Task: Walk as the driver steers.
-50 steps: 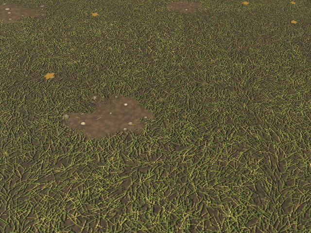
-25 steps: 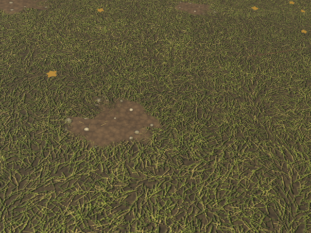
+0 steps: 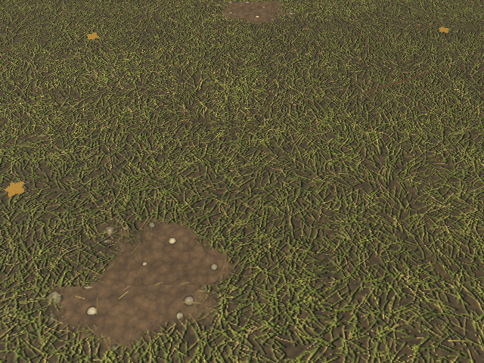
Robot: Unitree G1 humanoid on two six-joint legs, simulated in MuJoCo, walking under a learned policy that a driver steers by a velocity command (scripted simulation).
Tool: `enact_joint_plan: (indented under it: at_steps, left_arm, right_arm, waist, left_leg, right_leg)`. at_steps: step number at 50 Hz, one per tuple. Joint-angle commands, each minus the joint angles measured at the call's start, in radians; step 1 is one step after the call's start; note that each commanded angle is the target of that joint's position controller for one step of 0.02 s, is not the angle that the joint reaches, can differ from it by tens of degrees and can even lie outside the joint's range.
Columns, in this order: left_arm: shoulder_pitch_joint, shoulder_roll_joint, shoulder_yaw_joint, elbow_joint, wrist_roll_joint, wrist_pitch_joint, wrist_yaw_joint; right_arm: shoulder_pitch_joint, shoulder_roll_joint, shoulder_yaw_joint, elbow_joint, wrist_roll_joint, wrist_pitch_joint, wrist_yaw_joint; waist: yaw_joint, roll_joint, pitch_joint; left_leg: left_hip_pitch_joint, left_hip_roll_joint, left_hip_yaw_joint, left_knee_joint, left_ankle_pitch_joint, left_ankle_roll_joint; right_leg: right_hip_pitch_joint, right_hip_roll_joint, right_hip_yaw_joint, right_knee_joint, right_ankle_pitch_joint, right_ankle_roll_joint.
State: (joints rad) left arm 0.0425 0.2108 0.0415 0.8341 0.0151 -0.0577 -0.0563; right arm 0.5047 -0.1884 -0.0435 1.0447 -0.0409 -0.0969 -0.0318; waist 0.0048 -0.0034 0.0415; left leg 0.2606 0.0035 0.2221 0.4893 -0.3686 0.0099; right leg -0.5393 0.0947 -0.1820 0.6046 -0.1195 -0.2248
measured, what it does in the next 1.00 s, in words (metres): goes down, turning right: left foot, then right foot 0.14 m lower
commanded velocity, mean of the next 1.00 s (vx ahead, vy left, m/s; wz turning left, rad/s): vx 0.90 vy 0.00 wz -0.47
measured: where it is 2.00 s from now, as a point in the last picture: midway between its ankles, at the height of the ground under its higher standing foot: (352, 194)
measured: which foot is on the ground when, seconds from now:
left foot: down 0.00-0.00, up 0.02-0.38, down 0.40-0.84, up 0.86-1.00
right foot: down 0.00-0.40, up 0.42-0.84, down 0.86-1.00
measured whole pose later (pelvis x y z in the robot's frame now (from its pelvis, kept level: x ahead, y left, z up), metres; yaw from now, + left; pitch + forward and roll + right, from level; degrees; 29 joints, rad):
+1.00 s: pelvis +0.88 -0.24 -0.11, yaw -27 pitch +2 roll +0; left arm 0.21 0.21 0.02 0.90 0.03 -0.09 0.01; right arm 0.33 -0.23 -0.04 0.93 -0.02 -0.03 -0.02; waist -0.06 0.02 0.14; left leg -0.52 0.06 -0.04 1.28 -0.43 0.03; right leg -0.26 0.00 -0.14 0.55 -0.32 -0.06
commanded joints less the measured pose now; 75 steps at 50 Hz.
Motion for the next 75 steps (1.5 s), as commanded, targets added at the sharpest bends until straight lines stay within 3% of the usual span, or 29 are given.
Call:
enact_joint_plan:
  at_steps: [1,2,5,9,16,18,20,21,22,24,25,29,31,36,40,42,43,44,45,47,49,54,56,57,58,59,60,63,75]
  left_arm:
    - [0.378,0.310,0.109,0.065,0.031,0.024,0.023]
    - [0.375,0.295,0.111,0.059,0.013,0.025,0.025]
    - [0.322,0.169,0.078,0.076,0.010,0.002,0.048]
    - [0.319,0.171,0.056,0.048,-0.021,-0.040,0.058]
    - [0.428,0.249,0.082,0.025,-0.033,-0.032,0.042]
    - [0.283,0.294,0.088,-0.031,-0.022,-0.033,0.049]
    - [0.052,0.286,0.090,-0.094,-0.005,-0.058,0.041]
    - [0.093,0.084,0.048,-0.132,0.005,-0.061,0.048]
    - [0.365,0.031,0.015,-0.143,-0.056,-0.049,0.081]
    - [0.209,0.176,0.043,-0.100,0.005,0.006,0.063]
    - [0.190,0.159,0.045,-0.141,0.015,0.027,0.039]
    - [0.049,0.130,0.023,-0.226,0.022,0.071,-0.024]
    - [0.030,0.119,0.014,-0.233,0.040,0.052,-0.038]
    - [-0.135,0.089,-0.009,-0.214,0.052,-0.026,-0.034]
    - [0.041,0.156,-0.003,-0.083,0.073,-0.015,0.010]
    - [0.316,0.188,0.009,0.020,0.092,-0.030,0.040]
    - [0.372,0.266,0.029,0.055,0.100,-0.036,0.042]
    - [0.465,0.298,0.036,0.036,0.055,-0.039,0.045]
    - [0.500,0.265,0.040,0.028,0.030,-0.027,0.035]
    - [0.329,0.195,0.031,0.010,0.019,-0.039,0.057]
    - [0.287,0.156,0.021,0.025,0.001,-0.049,0.086]
    - [0.040,0.138,0.032,-0.034,-0.022,-0.066,0.081]
    - [0.011,0.165,0.044,-0.056,-0.054,-0.053,0.073]
    - [-0.018,0.160,0.045,-0.064,-0.052,-0.040,0.061]
    - [0.112,0.100,0.032,-0.091,-0.026,-0.015,0.046]
    - [0.257,0.127,0.025,-0.127,-0.010,0.011,0.062]
    - [0.269,0.133,0.010,-0.111,0.000,0.030,0.079]
    - [0.216,0.164,0.014,-0.122,0.033,0.072,0.099]
    - [-0.012,0.164,0.013,-0.228,0.005,0.110,0.086]
  right_arm:
    - [-0.097,-0.070,-0.019,-0.204,0.028,-0.024,0.027]
    - [-0.212,-0.116,-0.010,-0.263,0.038,-0.049,0.025]
    - [-0.299,-0.127,0.001,-0.299,0.002,-0.058,0.029]
    - [-0.389,-0.111,0.023,-0.382,-0.036,0.015,0.050]
    - [-0.595,-0.117,0.046,-0.497,0.007,0.014,0.064]
    - [-0.275,-0.209,0.000,-0.405,0.001,-0.002,0.046]
    - [0.195,-0.346,-0.065,-0.287,0.014,0.000,0.012]
    - [0.168,-0.341,-0.059,-0.282,0.002,-0.009,0.012]
    - [-0.015,-0.320,-0.044,-0.346,-0.034,-0.017,0.036]
    - [-0.192,-0.164,-0.026,-0.365,-0.009,-0.017,0.045]
    - [-0.216,-0.196,-0.031,-0.343,-0.009,-0.028,0.048]
    - [-0.187,-0.204,-0.033,-0.261,0.044,-0.063,0.053]
    - [-0.135,-0.238,-0.037,-0.219,0.032,-0.063,0.052]
    - [0.006,-0.196,-0.010,-0.144,0.024,-0.051,0.036]
    - [0.038,-0.245,-0.013,-0.104,0.028,0.002,0.022]
    - [0.038,-0.247,-0.019,-0.069,0.044,0.049,0.001]
    - [0.025,-0.223,-0.029,-0.080,0.068,0.054,0.001]
    - [0.159,-0.116,-0.001,-0.117,0.104,0.036,-0.010]
    - [0.100,-0.134,0.001,-0.118,0.111,0.023,-0.020]
    - [-0.035,-0.157,-0.020,-0.135,0.054,0.033,-0.004]
    - [-0.063,-0.115,-0.019,-0.150,-0.014,0.070,0.022]
    - [-0.023,-0.100,-0.024,-0.193,0.027,0.078,0.067]
    - [0.119,-0.136,-0.047,-0.166,0.006,0.089,0.066]
    - [0.159,-0.199,-0.068,-0.165,-0.001,0.091,0.059]
    - [0.002,-0.322,-0.085,-0.225,0.032,0.106,0.056]
    - [-0.048,-0.399,-0.102,-0.294,0.045,0.107,0.061]
    - [-0.142,-0.365,-0.101,-0.337,0.038,0.117,0.051]
    - [-0.228,-0.231,-0.058,-0.336,0.037,0.124,0.031]
    - [-0.232,-0.309,-0.096,-0.414,0.036,0.151,0.041]
  waist:
    - [0.094,-0.251,-0.223]
    - [0.121,-0.103,-0.264]
    - [0.017,0.139,-0.049]
    - [-0.041,0.088,0.064]
    - [0.075,-0.063,0.018]
    - [-0.105,-0.097,-0.177]
    - [-0.412,-0.010,-0.299]
    - [-0.304,0.285,-0.281]
    - [-0.057,0.351,-0.329]
    - [-0.055,-0.027,-0.046]
    - [-0.015,0.087,0.012]
    - [0.027,0.078,0.114]
    - [0.014,0.109,0.081]
    - [-0.032,-0.038,0.077]
    - [0.012,-0.037,0.030]
    - [0.150,-0.005,-0.049]
    - [0.135,-0.102,-0.081]
    - [0.070,-0.208,-0.294]
    - [0.137,-0.153,-0.395]
    - [0.073,-0.078,-0.237]
    - [0.000,-0.099,-0.130]
    - [-0.156,-0.175,-0.115]
    - [-0.247,-0.072,-0.202]
    - [-0.294,0.030,-0.218]
    - [-0.149,0.308,-0.170]
    - [-0.102,0.302,-0.387]
    - [-0.082,0.151,-0.366]
    - [0.000,0.054,-0.091]
    - [-0.058,0.105,-0.106]
  left_leg:
    - [-0.947,-0.080,-0.123,1.150,-0.072,-0.012]
    - [-1.089,-0.047,-0.310,1.195,-0.002,0.020]
    - [-1.008,0.080,-0.327,0.943,0.067,0.026]
    - [-0.928,0.128,-0.257,0.676,0.053,-0.056]
    - [-0.623,-0.004,-0.180,0.137,0.503,-0.029]
    - [-0.299,-0.037,-0.237,0.252,0.486,0.013]
    - [0.106,0.017,-0.252,0.171,0.306,0.001]
    - [0.152,0.303,-0.496,0.125,0.313,0.012]
    - [0.159,0.510,-0.894,-0.004,0.392,0.114]
    - [-0.258,0.369,-0.796,-0.217,-0.101,0.158]
    - [-0.338,0.382,-0.733,-0.209,0.009,0.180]
    - [-0.524,0.264,-0.321,-0.345,0.201,0.097]
    - [-0.506,0.231,-0.213,-0.339,0.455,0.110]
    - [-0.427,0.112,-0.109,-0.217,0.230,0.100]
    - [-0.389,0.100,-0.200,0.171,0.470,0.132]
    - [-0.439,0.055,-0.209,0.760,0.469,0.111]
    - [-0.708,-0.079,-0.171,1.148,-0.303,0.089]
    - [-1.063,-0.041,-0.329,1.256,-0.445,0.079]
    - [-1.170,0.002,-0.346,1.215,-0.355,0.075]
    - [-1.154,0.074,-0.288,0.862,-0.093,0.041]
    - [-0.973,0.085,-0.233,0.745,0.000,-0.007]
    - [-0.479,-0.005,-0.118,0.277,0.341,0.031]
    - [-0.269,-0.056,-0.120,0.224,0.406,0.118]
    - [-0.159,-0.012,-0.223,0.147,0.540,0.189]
    - [-0.203,0.200,-0.574,0.084,1.313,0.266]
    - [-0.057,0.344,-0.915,-0.022,1.355,0.426]
    - [-0.093,0.367,-0.937,-0.081,0.958,0.438]
    - [-0.443,0.181,-0.714,-0.098,0.688,0.314]
    - [-0.428,0.035,-0.811,-0.171,0.156,0.185]
  right_leg:
    - [0.926,-0.313,0.804,-0.146,-0.247,-0.270]
    - [0.946,-0.346,1.005,-0.305,-0.274,-0.284]
    - [0.564,-0.256,0.739,-0.377,-0.099,-0.153]
    - [0.226,-0.136,0.578,-0.445,-0.037,-0.127]
    - [0.288,-0.085,0.521,-0.399,0.533,-0.005]
    - [0.299,-0.077,0.488,-0.038,0.919,0.059]
    - [0.093,-0.019,0.474,0.569,0.713,0.105]
    - [-0.085,0.080,0.398,0.947,-0.323,0.108]
    - [-0.240,-0.003,0.344,1.025,-0.373,0.111]
    - [-0.229,-0.112,0.297,0.853,-0.178,0.105]
    - [-0.236,-0.131,0.295,0.823,-0.176,0.109]
    - [-0.139,-0.212,0.247,0.483,0.018,0.115]
    - [-0.022,-0.163,0.200,0.328,0.073,0.103]
    - [0.097,-0.112,0.120,-0.041,0.608,0.071]
    - [0.399,-0.105,0.105,-0.157,0.540,0.132]
    - [0.652,-0.215,0.187,-0.414,0.715,0.126]
    - [0.862,-0.361,0.281,-0.301,1.088,0.100]
    - [1.286,-0.577,0.358,0.177,1.724,0.091]
    - [1.317,-0.623,0.425,0.139,1.622,0.061]
    - [0.978,-0.514,0.346,-0.063,0.857,0.066]
    - [0.597,-0.474,0.275,-0.129,0.852,0.014]
    - [0.175,-0.330,0.014,-0.076,0.586,0.138]
    - [0.134,-0.316,-0.019,0.245,0.617,0.179]
    - [0.038,-0.235,-0.018,0.555,0.153,0.221]
    - [-0.078,-0.042,-0.046,0.938,-0.569,0.266]
    - [-0.162,-0.017,0.184,1.031,-0.570,0.275]
    - [-0.200,-0.068,0.249,1.015,-0.519,0.270]
    - [-0.145,-0.139,0.262,0.752,-0.386,0.269]
    - [-0.094,-0.071,0.320,0.303,-0.192,0.290]
Velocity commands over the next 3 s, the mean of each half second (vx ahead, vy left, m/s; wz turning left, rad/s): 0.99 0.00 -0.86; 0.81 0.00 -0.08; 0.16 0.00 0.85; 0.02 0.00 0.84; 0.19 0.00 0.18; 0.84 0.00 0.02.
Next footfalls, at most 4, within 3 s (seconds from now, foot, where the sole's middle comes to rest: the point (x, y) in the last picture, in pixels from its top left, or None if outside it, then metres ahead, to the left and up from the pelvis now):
0.40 left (221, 306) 0.60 0.08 -0.74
0.86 right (349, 254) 0.86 -0.33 -0.88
1.14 left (326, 178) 1.18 -0.29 -0.88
1.70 right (371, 173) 1.21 -0.47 -0.88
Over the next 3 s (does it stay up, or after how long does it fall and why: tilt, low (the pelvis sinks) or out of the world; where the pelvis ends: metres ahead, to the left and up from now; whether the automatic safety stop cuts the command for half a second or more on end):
stays up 1.38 -0.33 -0.11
